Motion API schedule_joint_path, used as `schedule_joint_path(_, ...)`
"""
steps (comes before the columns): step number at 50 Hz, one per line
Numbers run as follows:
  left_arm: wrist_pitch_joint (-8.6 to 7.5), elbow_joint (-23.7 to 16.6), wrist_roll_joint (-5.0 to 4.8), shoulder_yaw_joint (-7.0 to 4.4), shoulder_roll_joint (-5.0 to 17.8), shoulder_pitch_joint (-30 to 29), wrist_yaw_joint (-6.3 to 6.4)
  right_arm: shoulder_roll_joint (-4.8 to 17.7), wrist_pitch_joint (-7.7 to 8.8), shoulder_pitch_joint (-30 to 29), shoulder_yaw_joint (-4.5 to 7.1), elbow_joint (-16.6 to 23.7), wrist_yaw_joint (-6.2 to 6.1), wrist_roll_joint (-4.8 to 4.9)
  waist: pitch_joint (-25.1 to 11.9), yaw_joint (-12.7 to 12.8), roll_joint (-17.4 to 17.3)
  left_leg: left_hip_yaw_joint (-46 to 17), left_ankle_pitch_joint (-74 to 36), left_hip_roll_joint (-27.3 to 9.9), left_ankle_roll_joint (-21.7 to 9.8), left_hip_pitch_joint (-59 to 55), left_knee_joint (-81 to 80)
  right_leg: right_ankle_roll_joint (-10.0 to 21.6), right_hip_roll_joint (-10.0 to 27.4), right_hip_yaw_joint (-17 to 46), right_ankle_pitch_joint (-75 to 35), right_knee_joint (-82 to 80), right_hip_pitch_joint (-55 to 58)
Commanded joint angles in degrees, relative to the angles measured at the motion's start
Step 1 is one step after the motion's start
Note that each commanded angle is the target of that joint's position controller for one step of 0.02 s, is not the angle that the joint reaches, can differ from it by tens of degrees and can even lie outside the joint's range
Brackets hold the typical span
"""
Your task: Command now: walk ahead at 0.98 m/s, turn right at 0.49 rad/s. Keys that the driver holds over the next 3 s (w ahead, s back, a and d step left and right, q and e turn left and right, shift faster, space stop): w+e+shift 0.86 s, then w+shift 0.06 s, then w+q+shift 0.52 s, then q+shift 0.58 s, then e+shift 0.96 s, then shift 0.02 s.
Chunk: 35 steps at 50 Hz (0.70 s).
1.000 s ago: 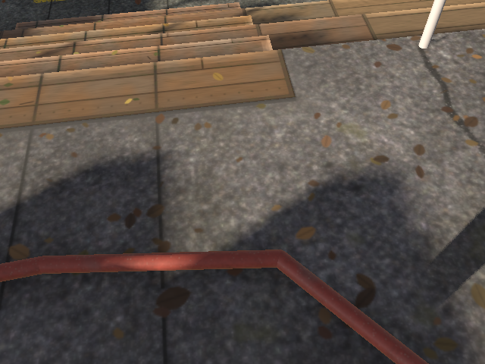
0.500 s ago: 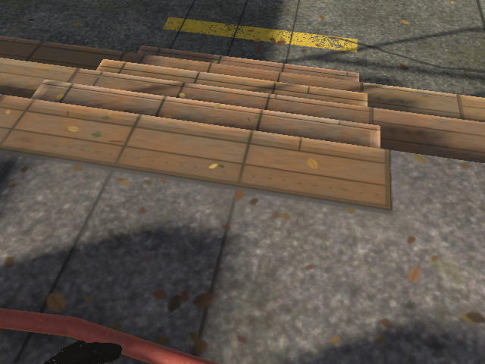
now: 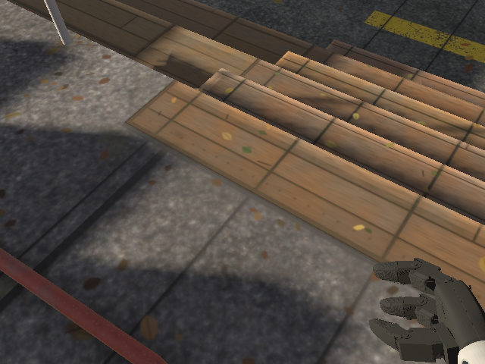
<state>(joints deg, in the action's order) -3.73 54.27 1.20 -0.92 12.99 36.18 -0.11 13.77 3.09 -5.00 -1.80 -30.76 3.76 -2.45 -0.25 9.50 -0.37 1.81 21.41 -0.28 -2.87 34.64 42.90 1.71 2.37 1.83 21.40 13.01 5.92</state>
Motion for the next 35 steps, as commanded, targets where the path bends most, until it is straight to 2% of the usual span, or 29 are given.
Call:
schedule_joint_path(1,-0.32,-1.12,-1.43,-2.54,13.37,-1.38,0.48,6.31,1.90,16.26,3.19,-0.93,-2.69,0.04,-14.59,-14.37,7.15,-1.10,-13.30,1.37,-2.10,-47.78,-13.96,5.00,5.46,7.19,-61.87,34.43,-20.55)
schedule_joint_path(2,-0.95,-2.72,-2.58,-2.34,10.03,-4.48,-0.02,9.63,1.15,26.92,4.98,-4.42,-3.70,-0.87,-21.46,-17.60,0.75,-12.96,-10.27,-11.76,-4.54,-71.14,-14.27,3.75,1.50,7.24,-22.31,49.93,-40.65)
schedule_joint_path(3,-1.21,-5.31,-3.92,-1.53,6.01,-9.77,0.04,9.73,0.41,33.51,5.51,-6.37,-4.36,-0.78,-24.93,-20.08,-1.97,-22.48,-16.87,-25.42,-6.28,-80.82,-12.95,2.61,0.15,3.74,9.53,61.32,-55.62)
schedule_joint_path(4,-0.44,-7.22,-3.79,-1.90,7.82,-14.77,0.51,9.82,-0.24,32.73,5.89,-7.74,-4.63,-1.15,-21.04,-21.26,2.51,-23.37,-15.19,-24.93,-7.23,-74.37,-18.78,3.17,1.24,0.90,5.82,63.14,-61.85)
schedule_joint_path(5,0.11,-8.90,-2.88,-2.39,8.37,-18.04,0.36,9.38,0.06,28.81,6.04,-8.55,-4.83,-1.56,-13.57,-19.10,-1.68,-19.26,-13.20,-22.80,-6.81,-64.67,-21.81,3.49,3.49,0.69,2.06,61.68,-60.94)
schedule_joint_path(6,1.15,-9.32,-1.95,-2.80,7.97,-19.00,-0.07,7.07,0.52,24.19,5.59,-9.14,-4.86,-1.69,-6.57,-15.67,-4.14,-14.73,-11.58,-21.27,-5.41,-54.24,-24.60,3.35,4.83,1.28,1.85,60.80,-58.97)
schedule_joint_path(7,2.85,-10.02,-0.93,-2.97,6.59,-19.08,-0.71,6.37,1.17,20.14,5.55,-9.76,-5.01,-0.78,-0.89,-11.36,-6.33,-10.33,-8.72,-20.48,-3.58,-44.34,-28.01,2.99,6.27,2.51,2.85,60.28,-56.79)
schedule_joint_path(8,4.40,-8.70,-0.81,-3.53,5.82,-17.67,-1.47,4.85,1.82,16.55,5.22,-10.05,-5.00,-0.79,4.01,-8.23,-4.35,-5.96,-9.26,-17.36,-1.25,-45.78,-29.05,2.61,4.32,2.23,2.86,63.56,-62.03)
schedule_joint_path(9,5.02,-10.72,-0.08,-3.72,5.64,-23.72,-2.18,4.85,2.70,19.41,5.59,-11.26,-4.85,-0.87,5.83,-10.73,-4.09,-4.28,-13.26,-16.17,-0.83,-46.59,-29.87,2.41,4.08,0.46,3.37,60.14,-63.05)
schedule_joint_path(10,5.46,-12.64,-0.02,-3.73,4.66,-25.61,-2.95,4.31,3.13,20.28,5.46,-13.24,-5.05,-0.91,5.18,-9.14,-5.19,-2.10,-13.03,-16.80,-0.29,-46.59,-30.97,3.11,5.16,1.55,0.80,57.69,-62.20)
schedule_joint_path(11,5.68,-14.66,-0.21,-3.43,3.97,-25.97,-3.81,6.09,3.27,17.54,5.91,-13.58,-4.62,-0.63,4.60,-6.64,-8.66,0.31,-11.92,-16.37,-0.73,-43.20,-33.42,3.12,4.42,-1.43,0.00,50.36,-57.46)
schedule_joint_path(12,6.08,-15.57,-0.28,-3.42,4.14,-25.37,-4.26,7.27,3.30,15.67,6.54,-14.81,-4.50,-1.20,2.60,-4.36,-12.69,2.21,-13.65,-16.52,-1.36,-44.22,-33.45,4.08,5.28,-2.65,-2.13,50.66,-55.02)
schedule_joint_path(13,6.31,-16.21,-0.27,-3.19,4.64,-24.17,-4.81,7.55,3.38,11.06,6.65,-14.49,-4.39,-0.96,2.74,-1.15,-11.08,6.83,-10.53,-15.12,-0.38,-38.37,-34.91,4.48,6.06,-2.46,-4.94,41.24,-47.02)
schedule_joint_path(14,6.60,-15.32,-0.40,-3.39,5.52,-20.79,-5.06,8.81,3.22,7.95,7.11,-14.33,-4.48,-0.78,1.92,1.14,-9.61,11.09,-12.39,-12.57,-0.11,-32.51,-34.53,5.01,3.53,-7.68,-6.79,36.27,-35.50)
schedule_joint_path(16,6.54,-12.58,-1.08,-4.74,8.73,-11.99,-3.94,12.88,2.52,8.67,8.24,-15.06,-4.86,-0.59,-1.34,5.14,-8.46,13.72,-44.28,-13.72,-1.45,-30.02,-21.15,6.32,-2.53,-14.29,-2.88,37.54,-20.95)
schedule_joint_path(17,6.30,-8.71,-2.04,-6.02,10.88,-1.86,-3.52,13.50,2.05,8.40,8.31,-13.88,-4.81,0.42,-9.14,9.84,-4.25,14.41,-56.01,-12.50,-1.97,-26.39,-3.65,8.00,-5.72,-14.25,-5.58,36.34,-5.57)
schedule_joint_path(18,5.76,-5.77,-2.32,-7.45,13.29,5.11,-3.30,13.96,2.08,7.20,8.23,-11.72,-4.53,2.18,-13.27,14.57,4.94,13.08,-46.56,-7.70,-0.66,-13.61,24.08,10.05,-9.41,-10.53,-11.17,27.04,11.65)
schedule_joint_path(19,5.77,-7.46,-1.34,-7.07,16.47,-4.75,-1.94,3.86,1.90,8.86,4.62,-11.00,-2.31,0.55,-1.13,5.74,18.81,10.93,5.47,0.96,2.04,2.92,47.89,13.68,-4.13,4.33,-0.47,21.51,3.72)
schedule_joint_path(20,5.10,-12.06,-0.42,-7.41,23.88,-9.97,-1.10,2.24,2.82,16.46,3.71,-2.72,-2.55,0.71,-15.22,-3.65,26.58,-1.70,9.61,5.53,4.42,15.72,56.14,24.40,9.54,42.76,2.59,6.78,14.38)
schedule_joint_path(21,4.79,-12.54,0.90,-7.90,22.86,-10.06,0.08,7.63,4.17,14.47,3.89,-2.54,-2.46,0.42,-13.75,-2.52,18.23,-7.91,4.89,0.48,3.79,19.15,51.02,23.98,13.76,51.78,13.58,-1.40,14.43)
schedule_joint_path(22,4.07,-11.52,1.22,-7.58,20.60,-9.40,0.94,10.44,4.72,11.23,4.11,-2.70,-2.53,0.43,-8.00,-2.43,12.45,-8.46,4.07,-1.28,3.21,18.77,48.46,22.58,12.64,50.59,12.20,0.30,7.42)
schedule_joint_path(23,3.14,-10.92,0.82,-7.38,20.41,-10.56,1.02,10.68,4.16,8.77,3.92,-3.49,-3.02,-1.03,-4.32,-3.71,4.39,-8.00,4.22,-3.08,3.48,15.40,45.62,20.44,10.06,44.41,4.17,3.37,-0.35)
schedule_joint_path(24,2.27,-11.85,0.91,-6.75,19.82,-13.27,1.11,10.82,3.17,10.29,3.60,-3.57,-3.21,-1.78,-3.01,-6.22,2.20,-8.01,4.44,-4.36,3.63,11.12,40.73,19.59,8.00,38.41,-0.42,5.56,-8.11)
schedule_joint_path(25,1.66,-11.90,0.71,-5.86,17.74,-14.86,0.97,10.66,1.80,10.99,3.44,-3.73,-3.09,-1.94,-1.77,-8.14,1.17,-8.54,4.44,-4.96,3.97,7.10,37.30,19.02,6.47,34.47,-2.05,6.07,-15.73)
schedule_joint_path(27,0.77,-12.68,0.27,-5.19,16.42,-15.84,0.38,10.17,0.00,9.09,3.02,-2.17,-3.21,-1.18,1.29,-9.71,0.40,-7.76,7.09,-5.89,5.00,4.01,27.93,19.13,4.57,29.68,-2.74,3.70,-24.54)
schedule_joint_path(29,0.34,-13.90,-0.19,-5.09,15.42,-18.02,0.31,7.82,-0.33,3.76,1.68,0.74,-3.04,-0.06,4.96,-9.77,0.85,-5.20,-2.14,-6.36,5.92,-2.47,13.84,17.73,0.99,23.08,-4.85,-0.10,-32.68)
schedule_joint_path(31,-0.10,-15.42,-0.39,-5.64,15.46,-21.15,-0.41,6.06,-0.26,3.37,0.95,1.39,-2.47,1.47,4.41,-10.00,2.07,-3.26,-15.05,-4.05,6.39,-14.69,1.88,14.71,-2.62,18.77,-7.06,-1.68,-37.72)
schedule_joint_path(34,-0.58,-15.90,-1.03,-6.49,16.55,-20.03,-1.21,8.42,-0.35,7.12,2.31,0.45,-2.64,2.39,1.57,-10.22,1.50,-3.42,-19.85,-2.14,6.05,-21.43,-4.96,12.05,-0.22,21.60,-12.75,2.25,-29.93)
schedule_joint_path(35,-0.34,-15.95,-1.10,-6.63,17.01,-20.08,-1.13,9.39,-0.29,11.07,3.07,-0.56,-3.04,2.34,-0.14,-12.18,1.20,-3.13,-17.59,-0.94,5.81,-24.85,-6.26,10.91,-0.03,22.25,-18.27,6.80,-26.99)
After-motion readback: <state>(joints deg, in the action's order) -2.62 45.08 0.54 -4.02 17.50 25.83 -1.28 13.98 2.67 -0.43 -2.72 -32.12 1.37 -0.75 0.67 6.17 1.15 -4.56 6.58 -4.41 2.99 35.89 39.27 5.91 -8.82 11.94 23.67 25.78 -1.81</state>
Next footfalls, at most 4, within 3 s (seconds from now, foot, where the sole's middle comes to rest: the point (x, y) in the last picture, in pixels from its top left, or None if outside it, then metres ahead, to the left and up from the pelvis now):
0.38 right None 0.42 -0.15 -0.77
0.76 left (349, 245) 0.82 -0.11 -0.77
1.18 right None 0.87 -0.52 -0.77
1.56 left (465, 202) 1.12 -0.53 -0.91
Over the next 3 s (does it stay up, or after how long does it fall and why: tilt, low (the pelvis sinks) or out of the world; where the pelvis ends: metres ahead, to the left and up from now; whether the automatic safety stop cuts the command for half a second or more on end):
stays up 1.36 -0.70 -0.29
